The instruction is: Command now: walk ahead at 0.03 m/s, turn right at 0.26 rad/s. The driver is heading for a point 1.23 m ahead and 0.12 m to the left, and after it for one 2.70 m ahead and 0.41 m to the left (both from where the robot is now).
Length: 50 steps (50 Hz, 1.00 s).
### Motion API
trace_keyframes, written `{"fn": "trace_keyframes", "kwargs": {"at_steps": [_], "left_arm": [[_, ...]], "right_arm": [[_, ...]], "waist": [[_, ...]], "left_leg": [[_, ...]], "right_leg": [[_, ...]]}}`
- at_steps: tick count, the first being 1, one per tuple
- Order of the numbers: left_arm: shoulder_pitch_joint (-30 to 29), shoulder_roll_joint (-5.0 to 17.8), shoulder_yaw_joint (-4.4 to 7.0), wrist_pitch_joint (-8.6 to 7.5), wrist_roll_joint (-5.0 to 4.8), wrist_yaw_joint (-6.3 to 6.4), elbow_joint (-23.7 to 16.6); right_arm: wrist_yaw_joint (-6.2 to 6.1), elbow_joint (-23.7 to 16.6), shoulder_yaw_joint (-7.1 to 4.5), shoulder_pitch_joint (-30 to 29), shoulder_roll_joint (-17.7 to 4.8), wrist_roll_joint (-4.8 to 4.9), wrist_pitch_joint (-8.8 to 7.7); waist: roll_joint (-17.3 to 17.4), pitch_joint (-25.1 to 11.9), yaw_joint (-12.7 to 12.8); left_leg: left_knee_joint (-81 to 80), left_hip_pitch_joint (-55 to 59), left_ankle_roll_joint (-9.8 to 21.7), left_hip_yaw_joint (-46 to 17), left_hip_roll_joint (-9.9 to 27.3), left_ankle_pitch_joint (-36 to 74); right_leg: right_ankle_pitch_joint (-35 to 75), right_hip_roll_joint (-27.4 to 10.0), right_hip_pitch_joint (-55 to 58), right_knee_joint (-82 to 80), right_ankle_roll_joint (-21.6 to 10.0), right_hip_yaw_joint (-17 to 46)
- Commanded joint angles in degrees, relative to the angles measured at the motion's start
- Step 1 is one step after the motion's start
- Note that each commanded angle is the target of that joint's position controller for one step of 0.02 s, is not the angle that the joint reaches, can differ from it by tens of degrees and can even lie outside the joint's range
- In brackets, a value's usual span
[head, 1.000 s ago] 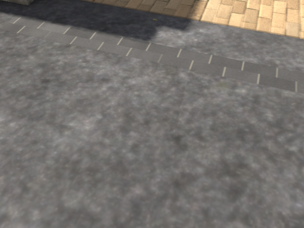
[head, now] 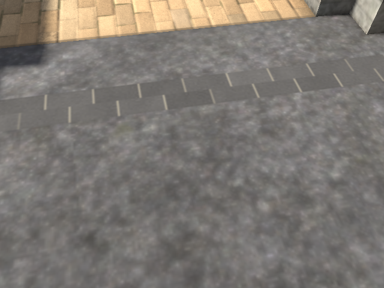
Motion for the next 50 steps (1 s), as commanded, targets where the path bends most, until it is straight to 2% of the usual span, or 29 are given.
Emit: {"fn": "trace_keyframes", "kwargs": {"at_steps": [1, 3, 6, 8, 9, 10, 11, 12, 13, 15, 17, 20, 23, 25, 27, 28, 30, 33, 35, 36, 37, 38, 39, 40, 41, 42, 45, 47, 50], "left_arm": [[6.87, 0.19, -0.41, -0.08, 0.21, 0.07, -1.71], [4.18, 0.12, -1.03, -0.55, 0.43, -0.06, -2.69], [4.14, 1.96, -0.71, -0.85, 0.11, -0.60, -2.51], [5.70, 1.60, -0.58, -0.90, 0.47, -0.99, -1.58], [5.44, 2.64, -0.44, -0.91, 1.22, -0.93, -2.25], [6.13, 5.87, 0.02, -0.83, 2.17, -0.60, -3.19], [3.03, 6.75, 0.05, -0.90, 2.45, -0.98, -2.50], [-0.78, 3.05, -0.82, -1.79, 2.56, -1.34, -4.26], [-1.52, 0.86, -1.47, -2.70, 2.68, -1.51, -3.72], [-0.19, 1.55, -1.31, -3.98, 1.74, -1.85, -2.55], [1.73, 0.82, -1.65, -4.23, 1.61, -1.82, -1.25], [3.67, 1.00, -1.56, -4.18, 1.27, -1.64, -0.28], [4.22, 1.03, -1.40, -4.15, 1.01, -1.46, 0.44], [6.68, 2.13, -0.77, -3.76, 0.49, -1.40, 1.69], [7.91, 5.28, 0.27, -3.70, -0.12, -1.41, 1.50], [8.36, 6.38, 0.65, -4.18, -0.34, -1.30, 1.67], [9.69, 5.81, 0.75, -5.64, -0.06, -1.16, 2.53], [7.95, 5.41, 0.92, -5.84, -0.76, -1.71, 2.34], [4.81, 6.38, 1.16, -5.16, -1.24, -2.22, 1.82], [4.80, 6.00, 1.04, -5.03, -1.03, -2.35, 1.76], [3.95, 4.94, 0.60, -5.25, -0.68, -2.37, 1.57], [2.14, 1.01, -0.61, -5.71, -0.20, -2.44, -0.13], [4.09, -1.28, -1.11, -7.06, -0.71, -1.99, -1.82], [4.56, 2.85, -0.21, -7.81, -2.15, -1.96, -1.13], [3.65, 4.34, 0.07, -8.18, -2.57, -2.24, -0.94], [3.15, 4.14, 0.17, -8.18, -2.00, -2.17, -0.39], [3.18, 2.77, 0.49, -7.36, -0.49, -2.72, 0.16], [1.80, 2.09, 0.43, -6.82, -0.09, -2.84, -0.43], [-5.00, 0.75, -0.22, -6.72, -0.07, -2.78, -3.24]], "right_arm": [[-0.05, -2.80, -1.29, -1.70, -6.55, -0.03, -0.11], [-0.20, -2.26, -1.78, -0.48, -8.18, 0.40, 0.04], [-0.34, -1.91, -2.03, 0.70, -9.50, 1.15, 0.73], [-0.42, -1.33, -1.56, 1.40, -8.49, 1.90, 1.15], [-0.29, -0.47, -1.08, 3.50, -7.17, 1.98, 0.97], [0.11, -0.93, -0.30, 4.00, -4.65, 1.05, 0.55], [0.36, -1.98, -0.03, 4.07, -2.12, 0.79, -0.11], [0.17, -1.31, -0.68, 1.76, -5.17, 0.25, -0.16], [0.26, -0.65, -0.86, 1.54, -5.04, 0.32, -0.15], [-0.02, 1.20, -0.94, 3.51, -5.00, -0.26, 0.36], [0.12, 2.31, -0.94, 5.18, -5.20, 0.30, 0.54], [0.08, 4.05, -1.13, 4.77, -5.31, 0.72, 0.43], [-0.04, 5.61, -1.13, 5.03, -4.99, 0.74, 0.25], [-0.14, 7.13, -1.20, 5.78, -4.66, 1.32, 0.38], [0.07, 5.50, -1.38, 1.45, -5.04, 2.13, -0.25], [0.36, 4.10, -1.27, -1.27, -4.98, 2.63, -1.08], [1.25, 2.86, -1.37, -3.28, -5.43, 3.13, -2.91], [2.81, 3.35, -1.15, -2.27, -5.27, 3.27, -4.37], [3.36, 6.04, -1.35, 3.39, -4.91, 2.89, -4.28], [3.30, 8.24, -2.14, 8.33, -6.06, 2.64, -3.92], [2.98, 9.89, -3.10, 14.33, -7.81, 2.79, -3.57], [2.24, 10.66, -4.55, 21.74, -13.21, 2.55, -3.49], [2.63, 11.11, -4.94, 25.59, -16.83, 1.85, -3.87], [2.69, 9.87, -3.51, 19.90, -12.36, 1.66, -4.39], [2.76, 8.17, -2.72, 15.05, -9.51, 1.84, -4.63], [2.94, 6.94, -2.33, 11.45, -8.64, 1.67, -4.62], [3.14, 6.85, -1.44, 11.08, -6.67, 1.09, -4.09], [2.84, 7.84, -1.45, 13.48, -7.48, 1.28, -3.89], [1.93, 8.33, -1.43, 14.82, -8.42, 1.22, -3.32]], "waist": [[8.27, -7.29, 1.89], [9.20, -8.68, 0.39], [9.44, -9.00, 0.22], [8.63, -7.48, 1.70], [7.23, -6.88, 1.81], [-0.27, -7.25, 0.89], [-12.57, -5.38, -2.22], [-9.39, -2.51, -0.83], [-8.01, -2.05, -1.33], [-7.20, -1.67, -1.17], [-5.20, -1.06, -1.56], [-0.27, -0.05, -0.64], [1.47, -1.69, -0.48], [-0.30, -2.71, 0.50], [-4.89, 2.70, 2.65], [-6.28, 5.66, 3.47], [-6.42, 7.19, 3.97], [-3.75, 3.26, 2.86], [-3.96, 0.37, -0.82], [-3.76, -1.44, -2.83], [-3.06, -3.63, -5.98], [8.11, -6.13, -8.92], [19.96, -9.32, -8.16], [11.79, -5.06, -5.58], [8.31, -0.86, -3.79], [5.26, 0.54, -2.32], [6.14, 0.36, -0.79], [5.33, 0.36, -0.89], [4.37, 1.52, -1.98]], "left_leg": [[-9.83, 4.10, 11.45, -10.47, 11.78, 4.60], [-9.37, 6.14, 12.24, -11.43, 13.32, 3.54], [-8.57, 6.45, 11.75, -13.17, 14.44, -4.28], [-6.83, 2.45, 8.69, -11.71, 12.64, -9.46], [-5.26, -0.55, 5.17, -10.65, 11.07, -12.63], [3.02, -4.73, 0.90, -6.02, 7.19, -16.15], [4.77, -2.09, -1.88, 0.44, 1.85, -17.66], [6.98, 2.60, -2.88, -1.21, 2.61, -14.53], [5.56, 4.74, -2.85, -1.22, 2.42, -10.00], [3.46, 8.14, -3.43, -1.74, 3.10, -4.35], [2.06, 10.28, -3.26, -2.60, 4.20, -2.82], [1.94, 9.54, -2.72, -3.02, 4.21, -2.37], [2.23, 10.42, -2.74, -3.33, 4.45, 1.34], [6.18, 8.60, -2.50, 0.20, 1.43, -9.91], [13.15, -3.24, -1.46, 2.69, -0.07, -18.46], [15.76, -8.41, -0.09, 1.15, 1.67, -18.61], [20.81, -16.91, 2.11, -2.23, 5.26, -22.07], [14.68, -12.98, 2.88, -0.79, 5.89, -19.02], [7.02, 4.07, 1.69, 3.86, 2.05, -7.52], [6.39, 13.38, 1.02, 5.18, -0.42, -5.03], [5.75, 21.82, 1.72, 3.02, 0.45, -5.70], [-2.78, 30.35, 6.64, -15.36, 12.81, -13.45], [-12.84, 36.62, 14.62, -40.97, 23.96, -18.69], [-13.34, 33.07, 14.39, -40.30, 24.58, -23.77], [-13.36, 28.84, 12.00, -33.15, 22.43, -22.80], [-14.17, 25.46, 10.05, -27.37, 19.91, -18.76], [-15.71, 20.81, 7.64, -14.81, 14.27, -0.68], [-15.79, 21.20, 8.16, -10.60, 13.35, 10.14], [-16.79, 20.46, 7.97, -6.99, 12.43, 15.72]], "right_leg": [[1.43, -2.38, 4.67, -9.02, 0.74, -3.19], [1.84, -3.50, 6.88, -16.90, 0.18, -3.63], [7.42, -3.08, 11.41, -27.11, -1.27, -4.76], [13.52, -1.70, 17.84, -37.71, -3.80, -6.52], [16.14, -3.63, 21.01, -41.10, -5.66, -3.83], [18.39, -12.31, 23.80, -44.87, -8.73, 6.25], [13.98, -17.80, 13.44, -48.36, -13.59, 11.99], [7.17, -15.89, 8.41, -50.58, -13.80, 11.31], [4.68, -13.28, 7.73, -49.96, -11.54, 8.63], [5.80, -10.33, 7.53, -48.53, -8.80, 5.49], [6.52, -8.61, 7.02, -47.74, -7.50, 3.90], [9.63, -6.83, 8.90, -45.96, -6.97, 2.06], [16.70, -6.26, 11.46, -44.11, -7.19, 0.99], [4.60, -6.45, 13.29, -46.09, -8.98, 2.22], [-12.05, -13.61, 15.28, -52.69, -14.06, 12.85], [-13.79, -18.04, 16.56, -55.44, -16.72, 18.82], [-3.85, -22.05, 22.96, -55.91, -19.27, 22.54], [9.49, -19.08, 27.03, -53.73, -16.89, 14.46], [13.70, -14.43, 18.20, -51.10, -13.97, 6.81], [16.15, -12.24, 13.37, -47.82, -12.65, 4.58], [20.44, -10.05, 8.78, -40.96, -10.61, 1.67], [17.00, -3.76, -0.75, -20.75, -6.02, -5.29], [-4.02, 1.94, -12.32, -4.71, -3.97, -2.96], [-3.19, -2.24, -17.37, 3.12, -5.23, 2.26], [2.89, -5.31, -19.09, 3.70, -6.77, 1.66], [8.52, -7.81, -18.03, 2.05, -7.22, 0.26], [16.97, -10.37, -13.16, -2.59, -6.38, -2.44], [19.64, -10.46, -14.80, -4.88, -4.93, -4.02], [25.22, -10.13, -16.47, -14.52, -3.28, -5.22]]}}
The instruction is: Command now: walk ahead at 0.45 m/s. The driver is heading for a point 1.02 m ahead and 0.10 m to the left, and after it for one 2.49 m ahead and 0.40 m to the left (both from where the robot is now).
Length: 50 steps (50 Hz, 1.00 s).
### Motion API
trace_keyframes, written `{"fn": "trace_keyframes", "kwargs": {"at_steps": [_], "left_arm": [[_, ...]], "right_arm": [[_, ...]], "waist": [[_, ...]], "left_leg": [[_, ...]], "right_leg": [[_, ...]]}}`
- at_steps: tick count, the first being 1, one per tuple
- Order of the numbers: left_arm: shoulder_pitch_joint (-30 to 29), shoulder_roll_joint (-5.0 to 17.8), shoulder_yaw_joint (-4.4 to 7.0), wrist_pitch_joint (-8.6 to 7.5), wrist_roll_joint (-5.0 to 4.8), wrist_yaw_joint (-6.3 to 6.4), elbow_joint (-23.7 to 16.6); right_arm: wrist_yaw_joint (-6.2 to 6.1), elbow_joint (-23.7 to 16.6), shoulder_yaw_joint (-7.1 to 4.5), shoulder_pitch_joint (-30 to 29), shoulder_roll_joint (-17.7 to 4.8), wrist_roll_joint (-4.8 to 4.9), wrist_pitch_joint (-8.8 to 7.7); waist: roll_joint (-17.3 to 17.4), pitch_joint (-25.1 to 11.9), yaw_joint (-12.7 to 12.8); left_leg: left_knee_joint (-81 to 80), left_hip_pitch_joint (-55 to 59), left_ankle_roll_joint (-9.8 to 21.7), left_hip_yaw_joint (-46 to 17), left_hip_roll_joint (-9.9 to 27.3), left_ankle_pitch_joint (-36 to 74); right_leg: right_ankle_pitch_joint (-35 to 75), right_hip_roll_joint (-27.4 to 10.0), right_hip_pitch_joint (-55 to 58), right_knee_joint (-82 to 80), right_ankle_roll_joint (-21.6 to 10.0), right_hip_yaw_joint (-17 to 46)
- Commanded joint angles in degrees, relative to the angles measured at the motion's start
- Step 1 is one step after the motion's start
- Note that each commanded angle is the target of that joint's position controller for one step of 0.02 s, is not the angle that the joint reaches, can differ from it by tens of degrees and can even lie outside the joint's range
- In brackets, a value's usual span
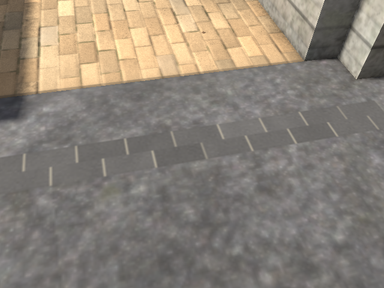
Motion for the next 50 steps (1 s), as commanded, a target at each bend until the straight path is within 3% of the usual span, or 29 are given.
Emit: {"fn": "trace_keyframes", "kwargs": {"at_steps": [1, 6, 9, 11, 12, 13, 14, 15, 16, 17, 18, 19, 20, 23, 28, 31, 34, 36, 38, 39, 40, 41, 42, 43, 44, 45, 46, 47, 50], "left_arm": [[-6.36, 0.83, -0.33, -0.70, 0.03, -0.20, -5.46], [-15.62, 0.02, -1.18, -1.58, -0.64, -1.71, -8.44], [-17.88, 0.90, -1.13, -2.19, -0.82, -2.85, -9.92], [-14.10, 3.14, -0.24, -2.29, -0.62, -2.98, -9.26], [-8.50, 5.00, 0.68, -2.17, -0.63, -2.71, -7.85], [1.47, 7.33, 1.90, -1.93, -0.66, -2.16, -4.95], [12.56, 11.22, 2.83, -1.53, 0.29, -1.29, -2.55], [14.52, 13.82, 3.09, -1.69, 0.93, -1.75, -1.16], [14.06, 7.58, 1.79, -1.61, 0.38, -1.57, -0.88], [8.26, 6.06, 1.10, -1.61, 0.11, -1.28, -1.39], [3.60, 5.01, 0.67, -1.71, 0.23, -1.37, -1.97], [0.88, 3.74, 0.28, -1.94, 0.68, -1.69, -2.22], [-0.31, 2.70, -0.07, -2.23, 1.26, -1.88, -2.00], [0.26, 3.57, 0.13, -3.06, 0.62, -2.14, -0.14], [4.54, 6.22, 0.66, -2.33, 0.43, -0.63, 2.36], [8.01, 7.54, 0.80, -1.92, -0.13, -0.30, 3.98], [11.00, 7.83, 0.86, -1.14, -0.49, -0.22, 5.89], [11.39, 8.29, 1.08, -0.46, -0.58, 0.02, 6.61], [10.32, 9.15, 1.36, 0.23, -0.55, 0.27, 6.75], [8.87, 9.41, 1.35, 0.57, -0.51, 0.34, 6.52], [8.66, 8.04, 0.78, 0.84, -0.11, 0.42, 6.25], [9.54, 5.27, -0.50, 0.71, 1.23, 0.55, 4.63], [17.10, -1.91, -2.40, -0.62, 0.50, -0.18, 4.77], [13.35, 5.06, -0.98, -1.77, -0.80, -0.38, 5.46], [7.84, 7.64, -0.20, -2.45, -1.93, -0.55, 3.73], [5.11, 7.07, -0.31, -2.56, -1.53, -0.16, 3.19], [3.72, 6.49, -0.05, -2.29, -0.50, 0.12, 2.98], [4.79, 5.70, 0.06, -1.67, -0.24, 0.12, 3.14], [5.53, 3.22, -0.19, 0.02, -0.03, 0.34, 3.37]], "right_arm": [[-1.08, -2.41, -1.69, 0.37, -9.61, 0.09, -0.10], [-1.71, -0.94, -1.73, 5.20, -10.21, 0.77, 0.34], [-1.93, -0.44, -2.09, 5.77, -10.50, 0.94, 1.00], [-2.17, -1.04, -2.63, 4.30, -12.01, 0.69, 1.36], [-2.22, -1.34, -2.85, 3.47, -12.61, 0.36, 1.76], [-2.23, -1.91, -2.63, 2.22, -12.20, 0.04, 2.18], [-2.26, -3.46, -1.71, 2.64, -10.13, -0.89, 2.06], [-1.20, -3.32, 0.80, 12.24, -0.73, -0.34, 0.69], [-0.69, -2.82, -0.84, 7.35, -8.35, 1.45, -0.91], [-0.56, -5.69, -1.81, 0.22, -11.38, 2.93, -1.76], [-0.96, -6.62, -1.70, -3.25, -10.81, 2.61, -2.08], [-1.28, -6.67, -2.01, -4.20, -10.05, 1.71, -1.75], [-1.36, -6.43, -2.13, -2.34, -9.10, 1.31, -0.98], [-1.76, -6.62, -1.84, -1.14, -6.39, 0.86, 0.99], [-1.67, -10.47, -1.73, -12.13, -6.11, 0.04, 0.85], [-1.06, -12.16, -1.22, -18.52, -5.10, 0.42, 0.28], [-0.16, -14.22, -1.14, -23.14, -5.64, 0.96, -0.04], [0.58, -15.45, -1.33, -24.37, -6.53, 1.04, -0.41], [0.99, -15.30, -1.86, -21.78, -7.97, 1.06, -0.74], [0.91, -14.10, -2.63, -17.02, -9.27, 0.97, -0.86], [0.46, -11.20, -4.14, -7.60, -12.02, 0.84, -0.86], [-0.17, -9.25, -5.43, 3.31, -16.78, 0.19, -0.63], [0.30, -7.99, -5.97, 5.29, -19.61, 0.02, -0.28], [0.41, -8.76, -4.38, 4.29, -13.42, 0.47, -0.35], [0.24, -9.63, -3.69, -0.26, -11.37, 0.50, -0.45], [0.25, -10.53, -3.33, -4.71, -10.53, 0.28, -0.46], [0.40, -10.81, -3.03, -7.25, -9.13, -0.07, -0.53], [0.48, -10.77, -2.70, -8.21, -8.12, -0.59, -0.75], [0.46, -9.43, -2.99, -7.19, -8.73, -0.10, -1.43]], "waist": [[5.62, 4.64, -0.03], [5.87, 7.16, -2.55], [6.40, 7.23, -1.31], [8.19, 3.11, 1.93], [9.41, -1.09, 5.18], [9.02, -7.08, 10.27], [2.85, -15.85, 13.34], [-13.34, -24.90, 7.20], [-7.50, -21.81, 10.24], [-5.59, -10.50, 8.94], [0.83, -5.65, 6.84], [2.59, -2.44, 4.76], [0.95, -1.98, 2.50], [-0.36, 0.11, 0.57], [0.02, 3.18, 3.40], [0.22, 3.54, 6.03], [-0.17, 4.47, 7.52], [-0.71, 4.38, 7.04], [-1.96, 2.66, 4.89], [-2.24, -0.11, 1.86], [-1.14, -6.13, -2.19], [6.26, -15.51, -5.40], [21.87, -21.44, -0.99], [14.50, -18.73, -3.33], [11.18, -10.78, -2.68], [6.20, -6.62, -0.78], [4.99, -3.50, 0.67], [6.39, -3.12, 2.43], [6.35, -1.51, 3.91]], "left_leg": [[-6.68, -0.33, 5.91, -7.53, 13.11, 23.63], [-7.45, 2.55, 5.85, -6.34, 14.46, 19.93], [-4.04, 8.43, 5.72, -6.41, 17.17, 25.98], [2.18, 10.90, 4.72, -5.94, 17.59, 42.56], [9.11, 11.25, 4.14, -5.29, 16.87, 52.57], [20.83, 6.64, 2.57, -3.52, 14.40, 54.86], [39.17, -8.10, 1.21, -2.28, 11.12, 35.71], [59.49, -30.86, -1.96, -5.56, -1.03, -16.01], [65.37, -37.38, -0.87, -12.09, 1.27, -18.79], [64.96, -40.85, -0.20, -9.79, 4.49, -13.68], [61.78, -38.54, -0.30, -8.35, 7.64, -7.97], [58.41, -36.00, -0.80, -7.67, 9.38, -4.98], [56.58, -32.35, -1.06, -8.14, 10.95, -3.12], [51.04, -30.77, -2.77, -6.96, 12.34, -1.31], [33.25, -35.84, -4.78, -5.19, 12.06, 14.52], [23.50, -33.13, -4.69, -3.10, 9.76, 20.41], [18.90, -35.19, -3.83, -3.46, 8.92, 18.21], [16.68, -35.67, -2.38, -3.79, 8.40, 13.91], [15.26, -30.87, -0.84, -2.74, 6.99, 9.35], [13.85, -23.74, 0.35, -0.93, 5.10, 8.53], [13.98, -10.59, 2.16, -0.39, 4.36, 9.39], [15.42, 7.16, 6.06, -13.07, 15.55, 11.06], [7.64, 24.54, 14.67, -40.40, 25.97, -2.56], [3.74, 22.88, 12.58, -42.60, 24.76, -8.99], [2.92, 15.63, 10.10, -33.94, 23.08, -6.09], [1.72, 7.59, 9.06, -27.55, 21.04, 1.01], [0.06, 1.33, 8.75, -23.02, 19.02, 6.46], [-1.52, -2.33, 8.31, -19.97, 17.54, 9.45], [-5.04, -6.22, 9.27, -14.47, 16.11, 14.98]], "right_leg": [[7.33, -0.05, -6.01, -9.92, 1.28, -1.25], [12.90, 2.69, -3.03, -23.69, 0.33, -3.02], [9.11, 3.56, -3.11, -26.91, -2.06, -2.55], [4.86, 6.23, 4.19, -27.27, -4.09, -3.99], [3.29, 8.20, 11.73, -27.21, -5.52, -5.24], [5.26, 8.48, 25.71, -28.26, -7.46, -5.33], [4.44, -2.78, 45.95, -25.78, -11.19, 7.50], [-7.90, -17.05, 64.90, -32.71, -21.66, 38.34], [-15.27, -15.41, 61.68, -39.02, -19.61, 42.39], [-12.86, -13.36, 51.94, -40.91, -16.39, 32.21], [-6.37, -11.19, 42.01, -42.88, -14.70, 25.00], [-0.57, -8.81, 34.71, -44.54, -13.71, 19.76], [1.65, -7.03, 30.38, -46.40, -13.13, 16.16], [4.96, -5.56, 23.96, -50.20, -13.93, 10.28], [7.48, -3.16, 24.77, -51.56, -12.19, 4.06], [6.39, -2.89, 26.95, -50.91, -10.80, 2.13], [5.90, -5.60, 33.66, -48.24, -10.60, 3.19], [7.75, -7.78, 38.01, -45.64, -9.83, 4.25], [14.60, -8.63, 40.27, -41.94, -8.62, 4.55], [23.78, -7.21, 39.96, -36.34, -7.57, 3.06], [28.49, -3.94, 36.49, -25.29, -6.00, 0.60], [13.33, 0.00, 24.71, -6.15, -3.80, -2.57], [-23.75, 10.44, 1.75, 11.38, -0.62, -0.52], [-25.95, 7.53, -4.73, 17.74, -1.58, 6.58], [-20.50, 4.74, -7.78, 17.97, -2.46, 5.38], [-15.00, 1.70, -5.66, 15.51, -2.24, 3.64], [-11.68, -0.01, -3.62, 12.19, -1.80, 3.26], [-9.41, -1.43, -0.07, 10.33, -1.60, 3.64], [-6.48, -2.17, 1.15, 5.84, -0.23, 2.71]]}}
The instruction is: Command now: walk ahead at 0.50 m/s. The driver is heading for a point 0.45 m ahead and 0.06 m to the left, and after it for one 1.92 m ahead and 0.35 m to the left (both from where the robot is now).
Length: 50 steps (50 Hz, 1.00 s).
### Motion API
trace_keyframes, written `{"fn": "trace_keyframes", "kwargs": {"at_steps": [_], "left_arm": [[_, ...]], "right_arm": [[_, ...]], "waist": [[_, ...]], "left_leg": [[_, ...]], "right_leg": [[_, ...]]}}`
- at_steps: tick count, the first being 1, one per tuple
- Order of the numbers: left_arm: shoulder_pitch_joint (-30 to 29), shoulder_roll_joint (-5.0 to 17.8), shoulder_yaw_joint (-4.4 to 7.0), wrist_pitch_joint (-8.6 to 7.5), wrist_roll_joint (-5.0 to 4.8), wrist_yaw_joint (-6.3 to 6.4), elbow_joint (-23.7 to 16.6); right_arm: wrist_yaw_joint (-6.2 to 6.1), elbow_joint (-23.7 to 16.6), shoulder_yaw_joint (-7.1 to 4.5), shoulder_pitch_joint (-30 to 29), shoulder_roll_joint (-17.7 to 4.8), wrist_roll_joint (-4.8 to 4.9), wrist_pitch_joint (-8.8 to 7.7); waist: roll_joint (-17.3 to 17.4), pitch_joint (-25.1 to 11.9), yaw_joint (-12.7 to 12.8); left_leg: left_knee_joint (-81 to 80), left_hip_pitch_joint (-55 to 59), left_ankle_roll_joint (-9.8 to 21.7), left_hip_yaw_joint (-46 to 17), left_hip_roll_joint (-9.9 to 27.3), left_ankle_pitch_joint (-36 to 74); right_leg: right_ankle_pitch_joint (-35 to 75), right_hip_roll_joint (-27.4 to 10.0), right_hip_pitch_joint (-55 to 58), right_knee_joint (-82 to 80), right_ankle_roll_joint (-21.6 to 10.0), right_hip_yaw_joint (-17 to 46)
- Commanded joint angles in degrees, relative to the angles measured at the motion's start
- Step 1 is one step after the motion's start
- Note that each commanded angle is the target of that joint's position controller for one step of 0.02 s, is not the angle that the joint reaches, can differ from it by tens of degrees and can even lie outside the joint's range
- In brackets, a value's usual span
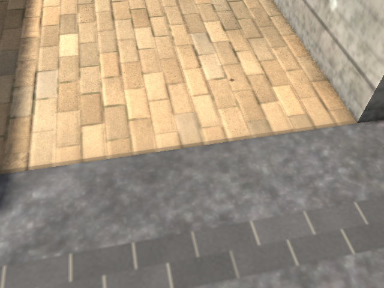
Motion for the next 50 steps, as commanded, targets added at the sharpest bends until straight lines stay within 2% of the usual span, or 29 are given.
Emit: {"fn": "trace_keyframes", "kwargs": {"at_steps": [1, 4, 8, 11, 13, 15, 16, 17, 18, 19, 20, 21, 22, 23, 24, 26, 29, 33, 36, 39, 41, 43, 44, 45, 46, 47, 48, 49, 50], "left_arm": [[1.73, 2.76, 0.87, 0.63, 0.52, 0.39, -2.79], [-3.92, 2.26, 0.82, 0.56, 0.90, 0.32, -4.60], [-11.60, 0.90, 0.21, -0.12, 0.55, -0.47, -6.54], [-16.43, 0.95, -0.05, -0.54, 0.11, -1.34, -8.26], [-18.40, 1.39, -0.05, -0.91, -0.09, -2.08, -9.44], [-17.59, 2.48, 0.25, -1.24, -0.09, -2.67, -9.68], [-15.30, 3.47, 0.68, -1.34, -0.04, -2.75, -9.17], [-10.33, 4.83, 1.49, -1.39, 0.09, -2.60, -7.78], [-0.94, 7.42, 2.94, -1.31, 0.23, -2.15, -4.74], [9.64, 11.73, 4.11, -1.10, 0.91, -1.50, -2.61], [11.72, 14.46, 4.59, -0.84, 0.90, -1.78, -1.56], [10.94, 8.66, 3.10, -0.98, 0.50, -1.69, -2.22], [5.80, 6.83, 2.38, -1.21, 0.81, -1.39, -3.09], [0.80, 5.58, 1.86, -1.43, 1.26, -1.37, -3.87], [-2.19, 3.83, 1.48, -1.72, 1.69, -1.58, -3.96], [-4.49, 2.00, 1.09, -2.27, 2.49, -1.73, -3.24], [-5.81, 4.43, 1.66, -2.29, 2.52, -0.52, -2.30], [-6.50, 5.97, 1.99, -0.34, 2.05, 1.65, -1.89], [-5.21, 7.17, 2.32, 1.20, 1.51, 2.41, -1.18], [-4.80, 8.15, 2.77, 2.88, 0.68, 2.56, -0.94], [-5.62, 8.67, 3.11, 3.83, 0.01, 2.74, -1.37], [-6.63, 8.16, 3.13, 4.48, -0.60, 3.08, -1.93], [-3.93, 7.37, 2.96, 4.37, 0.33, 2.88, -2.01], [-3.66, 3.40, 1.71, 3.72, 3.03, 2.08, -4.33], [-4.05, 3.70, 1.29, 3.02, 2.54, 1.11, -5.04], [-6.90, 5.86, 1.93, 2.88, 0.61, 0.53, -5.24], [-8.54, 5.71, 1.98, 3.10, 0.06, 0.71, -5.45], [-9.33, 5.74, 2.18, 3.53, 0.82, 1.38, -5.06], [-9.62, 6.42, 2.52, 4.05, 1.30, 1.88, -5.29]], "right_arm": [[-0.39, -2.35, -1.76, -0.29, -7.65, 0.15, -1.31], [-1.31, -0.93, -1.97, 2.33, -8.42, 0.28, -0.67], [-1.95, 0.70, -1.98, 5.47, -9.10, 0.76, -0.13], [-2.07, 2.49, -2.13, 8.54, -9.50, 1.04, 0.54], [-2.31, 3.38, -2.34, 9.37, -9.77, 1.20, 1.16], [-2.61, 3.67, -2.68, 8.63, -10.36, 1.38, 1.67], [-2.71, 3.53, -2.85, 7.70, -10.86, 1.38, 1.89], [-2.80, 3.30, -2.91, 6.37, -11.17, 1.38, 2.19], [-2.87, 2.96, -2.41, 5.98, -9.93, 1.10, 2.49], [-3.01, 1.49, -1.34, 6.86, -7.79, -0.05, 2.44], [-2.20, 1.70, 0.83, 14.79, 0.29, 0.36, 1.16], [-2.01, 2.41, -0.61, 10.69, -6.29, 1.94, -0.02], [-2.02, 0.59, -1.55, 5.27, -9.14, 3.33, -0.59], [-2.57, 0.32, -1.61, 3.28, -8.83, 2.98, -0.50], [-3.04, 0.67, -2.04, 2.90, -8.25, 1.98, 0.09], [-3.28, 1.91, -2.25, 6.78, -5.86, 1.89, 2.10], [-3.61, -0.17, -2.36, 5.23, -4.35, 1.35, 4.07], [-2.67, -3.34, -2.15, -0.17, -3.54, 0.87, 4.45], [-1.61, -6.00, -2.17, -4.64, -3.58, 0.83, 4.70], [-0.55, -8.56, -2.67, -6.92, -4.53, 0.71, 5.21], [0.07, -9.80, -3.07, -6.59, -5.20, 0.85, 5.45], [0.09, -9.20, -4.04, -1.15, -6.59, 0.86, 5.02], [-0.88, -8.75, -5.76, 3.27, -11.56, 0.53, 4.72], [-2.24, -9.53, -7.10, 4.60, -18.10, -0.39, 5.01], [-2.01, -10.76, -5.96, 4.84, -15.79, -1.15, 4.62], [-1.62, -11.95, -5.37, 1.79, -13.29, -0.59, 4.28], [-1.82, -12.39, -4.95, -1.96, -11.47, 0.46, 4.10], [-2.11, -12.78, -4.58, -4.31, -10.19, 1.15, 4.40], [-2.57, -13.11, -4.34, -5.79, -9.64, 1.27, 4.78]], "waist": [[5.76, -1.96, 1.85], [5.16, -0.30, 0.50], [5.50, 1.58, -2.10], [5.53, 3.06, -3.72], [5.87, 3.66, -3.62], [6.60, 2.82, -2.16], [7.36, 1.29, -0.62], [7.84, -1.81, 2.39], [6.75, -7.54, 6.54], [-0.13, -16.23, 9.57], [-15.16, -22.75, 5.13], [-8.42, -20.26, 8.01], [-5.97, -11.36, 7.17], [-1.24, -7.37, 4.65], [-0.08, -4.74, 2.77], [-2.54, -4.61, -0.42], [-2.69, -2.88, -1.86], [-2.44, -3.24, -0.33], [-1.59, -3.28, 1.70], [-1.85, -2.63, 2.23], [-2.50, -2.43, 1.55], [-1.08, -4.94, -1.70], [5.65, -8.59, -3.02], [19.78, -11.93, -0.53], [17.00, -21.67, -1.58], [10.57, -19.13, -2.32], [6.56, -14.00, -0.97], [3.07, -10.47, 0.03], [4.19, -8.96, 1.17]], "left_leg": [[-13.14, 6.12, 9.84, -14.31, 15.65, 12.03], [-14.23, 7.78, 9.08, -11.00, 14.79, 13.74], [-14.95, 8.73, 7.30, -7.19, 13.13, 11.16], [-13.53, 13.32, 7.32, -7.29, 14.96, 10.57], [-11.56, 17.21, 6.96, -7.87, 16.88, 12.33], [-8.79, 19.95, 6.04, -8.12, 18.19, 17.00], [-6.17, 20.42, 5.42, -7.77, 18.07, 23.54], [-0.50, 19.86, 4.49, -6.43, 16.81, 32.87], [10.26, 16.00, 2.91, -4.21, 13.68, 36.09], [28.62, 3.37, 0.88, -1.68, 9.98, 19.42], [47.54, -20.12, -2.42, -4.12, -0.97, -21.71], [53.93, -26.24, -1.31, -12.32, 1.39, -24.88], [54.43, -28.65, -0.75, -11.62, 3.56, -20.17], [51.98, -25.21, -1.33, -10.17, 6.36, -15.47], [49.07, -21.87, -2.09, -10.01, 7.71, -13.51], [45.92, -14.72, -2.98, -9.92, 8.75, -11.61], [41.15, -16.38, -4.57, -8.38, 8.17, -6.37], [27.67, -15.48, -5.12, -5.13, 8.40, 4.44], [21.33, -15.75, -4.77, -3.42, 7.93, 6.40], [18.12, -16.62, -3.50, -2.12, 7.12, 1.04], [15.88, -15.77, -2.00, -0.96, 6.06, -3.65], [6.96, -6.78, 0.74, 1.12, 2.69, 2.17], [3.62, 4.27, 3.90, -6.02, 5.49, 23.76], [6.28, 18.78, 13.24, -25.83, 19.52, 53.73], [3.46, 23.87, 21.57, -37.95, 25.72, 46.18], [2.01, 21.08, 19.31, -33.17, 23.21, 39.11], [1.36, 16.22, 15.45, -27.62, 19.84, 31.15], [-0.01, 11.21, 12.67, -25.02, 17.55, 24.33], [-1.17, 6.84, 11.39, -23.46, 15.72, 20.20]], "right_leg": [[5.33, -3.64, -7.31, -3.68, 1.29, 1.92], [13.57, -3.55, -11.00, -13.01, 2.47, 1.41], [22.51, -1.35, -8.41, -26.04, 2.29, -0.90], [21.92, -0.18, -9.00, -31.02, 1.68, -1.46], [19.01, 0.22, -9.81, -33.23, 0.54, -1.12], [15.06, 1.03, -7.41, -34.89, -0.97, -1.42], [13.10, 2.25, -3.25, -35.31, -1.81, -2.41], [12.68, 4.23, 4.40, -36.30, -2.98, -4.23], [13.97, 5.02, 17.61, -36.36, -4.71, -4.73], [15.01, -5.72, 35.82, -34.63, -8.47, 7.62], [1.92, -17.89, 53.94, -41.53, -17.16, 35.02], [-4.94, -17.04, 51.51, -45.86, -14.76, 37.46], [3.67, -16.04, 42.91, -46.80, -12.28, 27.91], [17.14, -14.29, 34.04, -47.41, -11.05, 19.90], [28.11, -12.40, 27.50, -48.07, -10.26, 13.47], [39.34, -9.74, 20.95, -49.46, -9.16, 5.10], [46.17, -9.47, 17.92, -51.30, -10.06, -1.86], [42.40, -7.86, 19.74, -51.66, -9.01, -8.72], [40.34, -9.30, 24.22, -50.27, -9.10, -9.84], [38.80, -11.48, 28.26, -46.26, -8.50, -9.56], [40.00, -12.45, 29.56, -41.82, -7.39, -9.15], [43.52, -9.53, 28.30, -30.75, -3.95, -11.53], [34.25, -4.73, 21.76, -18.94, 0.26, -13.15], [-9.26, 4.44, 2.01, -0.08, 4.95, -13.85], [-24.90, 8.99, -4.47, 11.54, 5.41, -0.59], [-21.82, 6.31, -7.07, 13.42, 4.52, 3.44], [-17.14, 4.54, -8.37, 10.55, 4.07, 3.35], [-13.58, 3.29, -7.94, 6.04, 4.26, 3.02], [-11.15, 2.84, -5.15, 2.01, 4.43, 2.91]]}}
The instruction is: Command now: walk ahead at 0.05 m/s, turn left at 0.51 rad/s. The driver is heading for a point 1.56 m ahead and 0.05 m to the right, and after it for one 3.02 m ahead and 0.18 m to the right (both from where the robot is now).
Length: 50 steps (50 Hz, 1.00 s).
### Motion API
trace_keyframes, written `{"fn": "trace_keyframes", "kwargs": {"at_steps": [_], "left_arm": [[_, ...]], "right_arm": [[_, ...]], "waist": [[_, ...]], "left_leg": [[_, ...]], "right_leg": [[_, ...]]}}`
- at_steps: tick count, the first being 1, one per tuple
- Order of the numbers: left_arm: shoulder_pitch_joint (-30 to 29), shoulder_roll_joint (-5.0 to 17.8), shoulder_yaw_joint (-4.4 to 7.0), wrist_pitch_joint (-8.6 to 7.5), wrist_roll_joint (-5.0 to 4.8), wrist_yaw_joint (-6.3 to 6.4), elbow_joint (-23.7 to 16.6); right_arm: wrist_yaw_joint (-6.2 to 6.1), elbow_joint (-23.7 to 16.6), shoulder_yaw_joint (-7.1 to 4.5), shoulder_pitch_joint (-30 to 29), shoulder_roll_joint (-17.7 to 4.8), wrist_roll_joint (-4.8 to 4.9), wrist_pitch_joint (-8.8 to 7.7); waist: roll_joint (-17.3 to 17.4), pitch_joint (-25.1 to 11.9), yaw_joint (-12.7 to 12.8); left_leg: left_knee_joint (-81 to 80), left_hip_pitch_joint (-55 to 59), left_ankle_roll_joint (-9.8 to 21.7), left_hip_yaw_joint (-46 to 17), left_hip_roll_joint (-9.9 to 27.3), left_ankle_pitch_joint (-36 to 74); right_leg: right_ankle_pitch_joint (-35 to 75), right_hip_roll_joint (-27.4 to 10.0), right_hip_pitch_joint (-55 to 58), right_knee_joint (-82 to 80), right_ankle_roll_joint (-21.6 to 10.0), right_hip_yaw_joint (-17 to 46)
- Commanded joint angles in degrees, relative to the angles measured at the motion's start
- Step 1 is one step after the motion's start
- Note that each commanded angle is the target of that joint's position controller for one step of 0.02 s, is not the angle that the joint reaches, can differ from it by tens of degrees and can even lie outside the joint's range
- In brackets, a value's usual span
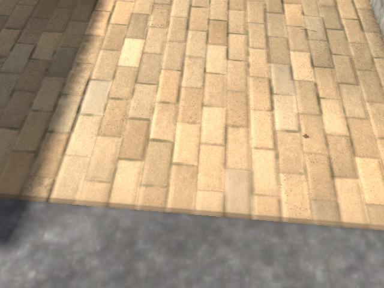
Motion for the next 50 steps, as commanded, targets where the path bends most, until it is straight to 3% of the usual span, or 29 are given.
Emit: {"fn": "trace_keyframes", "kwargs": {"at_steps": [1, 3, 5, 11, 14, 15, 16, 17, 18, 21, 22, 23, 24, 25, 26, 30, 50], "left_arm": [[1.47, 5.86, 1.55, 0.33, 0.24, 0.59, -3.09], [3.42, 4.38, 1.18, 0.68, -0.19, 0.81, -2.19], [3.30, 3.51, 0.77, 0.90, -0.16, 1.04, -1.92], [2.73, 4.30, 0.79, 0.88, -0.35, 0.54, -1.78], [6.46, 3.30, 0.55, -0.01, 0.27, -0.54, -0.18], [7.38, 5.27, 0.72, -0.24, 1.35, -0.72, -0.17], [7.48, 9.25, 1.26, -0.30, 2.04, -0.52, -0.65], [4.70, 8.40, 0.93, -0.44, 2.53, -0.73, -0.54], [0.23, 6.03, 0.26, -1.06, 2.51, -0.68, -2.11], [0.34, 5.30, -0.12, -1.99, 0.44, -0.36, -0.83], [2.07, 4.84, -0.38, -2.10, 0.43, -0.44, 0.04], [3.79, 4.44, -0.56, -2.25, 0.69, -0.63, 0.64], [6.76, 4.72, -0.57, -2.51, 0.92, -0.97, 1.13], [6.75, 5.00, -0.57, -2.45, 0.79, -0.97, 1.50], [5.45, 5.21, -0.56, -2.26, 0.54, -0.87, 1.51], [5.53, 4.08, -0.90, -1.30, 0.48, -0.38, 2.14], [6.51, 2.98, -1.55, -0.56, 0.32, 0.07, 8.73]], "right_arm": [[-1.17, -4.75, -1.95, -1.09, -7.92, 0.07, -0.02], [-1.63, -4.96, -2.04, -0.58, -8.14, -0.66, 0.14], [-2.02, -4.71, -2.13, -0.05, -8.60, -0.62, 0.24], [-1.93, -3.94, -1.06, -1.09, -7.50, -1.17, 0.99], [-1.96, -2.87, 0.04, -0.87, -5.60, -0.54, 1.32], [-1.95, -2.22, 0.51, 1.07, -4.27, -0.85, 1.12], [-1.76, -2.25, 0.90, 3.89, -2.44, -1.70, 0.75], [-1.82, -3.92, 0.31, 0.41, -3.98, -1.20, 0.43], [-1.94, -3.40, -0.21, -1.43, -6.10, -1.16, 0.35], [-1.91, -1.96, 0.19, -1.61, -3.07, -1.78, 1.12], [-1.80, -1.69, 0.45, -1.55, -2.22, -1.74, 1.23], [-1.78, -1.56, 0.42, -1.31, -2.78, -1.55, 1.34], [-1.91, -1.36, 0.04, -1.59, -4.79, -1.01, 1.49], [-1.78, -0.37, -0.27, -0.30, -4.98, -0.67, 1.57], [-1.61, -0.02, -0.04, -0.08, -3.95, -0.80, 1.48], [-1.58, 1.78, 0.12, -0.38, -3.59, -1.12, 0.86], [-2.57, 11.43, 0.93, 0.96, -3.02, -0.59, 0.13]], "waist": [[4.81, -11.31, 2.10], [6.80, -12.19, 2.19], [7.36, -12.92, 1.52], [10.03, -10.12, -0.08], [8.41, -8.87, 2.21], [4.84, -8.48, 1.55], [-6.09, -8.85, -1.54], [-13.63, -5.86, -1.06], [-10.84, -4.50, -0.95], [-8.63, -4.78, -0.80], [-7.39, -5.06, -0.73], [-6.05, -5.74, -0.04], [-3.90, -6.25, 1.91], [-2.15, -6.38, 1.39], [-2.24, -5.50, 0.78], [2.30, -4.63, 1.92], [1.20, -2.96, 1.66]], "left_leg": [[-10.34, 13.72, 11.00, -18.13, 14.24, 19.27], [-10.53, 12.61, 10.91, -16.26, 13.27, 20.18], [-10.61, 11.66, 10.65, -15.51, 12.91, 17.20], [-11.71, 8.09, 8.89, -17.87, 12.49, -1.47], [-8.63, 5.56, 4.88, -16.76, 9.84, -5.18], [-5.03, 3.09, 1.80, -14.58, 7.27, -7.69], [4.40, -0.56, -1.58, -7.81, 0.50, -14.91], [5.88, 0.79, -3.37, -4.16, -0.50, -18.29], [8.19, 4.86, -3.98, -4.90, 1.34, -15.39], [0.62, 10.13, -4.42, -4.00, 2.38, -4.12], [-2.08, 12.79, -4.23, -4.32, 2.86, 0.20], [-2.64, 14.98, -3.87, -5.11, 3.65, 5.17], [-1.17, 16.99, -3.07, -5.89, 4.40, 8.14], [-0.87, 15.33, -2.51, -5.64, 3.82, 5.39], [-1.71, 14.04, -2.33, -5.76, 3.67, 4.36], [-3.11, 12.74, -2.50, -6.40, 4.14, 5.88], [-4.22, 13.42, -2.70, -5.50, 3.74, 3.91]], "right_leg": [[4.24, -2.12, -6.21, -2.72, 0.60, 4.13], [5.54, -1.40, -3.04, -8.62, 1.51, 3.13], [7.22, -1.55, -0.33, -13.51, 2.17, 3.00], [9.60, -1.84, 5.70, -24.51, 1.40, 2.08], [19.01, -1.01, 14.62, -41.10, -1.41, 0.03], [21.78, -5.64, 17.76, -44.10, -3.34, 4.74], [29.22, -15.04, 19.36, -46.04, -7.53, 14.22], [24.40, -19.97, 9.56, -50.21, -13.88, 20.88], [21.67, -17.68, 7.11, -50.80, -13.56, 19.00], [22.48, -11.65, 9.47, -47.17, -8.05, 11.76], [22.82, -10.10, 9.61, -46.07, -6.61, 10.18], [21.55, -8.62, 9.81, -44.98, -5.35, 9.06], [20.65, -6.88, 8.60, -45.18, -4.29, 8.18], [18.86, -5.73, 9.96, -45.00, -3.55, 6.20], [17.80, -5.34, 10.68, -44.02, -3.28, 5.42], [18.13, -4.23, 11.75, -42.20, -3.42, 3.74], [17.76, -2.57, 12.40, -43.25, -2.69, 2.22]]}}
Velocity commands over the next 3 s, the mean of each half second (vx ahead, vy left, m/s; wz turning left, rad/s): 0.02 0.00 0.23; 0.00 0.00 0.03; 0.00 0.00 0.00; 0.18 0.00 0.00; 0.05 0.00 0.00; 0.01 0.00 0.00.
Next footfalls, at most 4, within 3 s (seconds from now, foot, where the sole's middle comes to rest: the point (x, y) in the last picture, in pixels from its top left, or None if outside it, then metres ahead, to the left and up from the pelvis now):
0.30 right None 0.07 -0.16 -0.77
2.16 right None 0.29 -0.10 -0.77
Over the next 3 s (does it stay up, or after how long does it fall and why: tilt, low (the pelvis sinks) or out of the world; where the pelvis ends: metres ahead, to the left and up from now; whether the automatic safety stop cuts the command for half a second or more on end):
stays up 0.16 -0.02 0.00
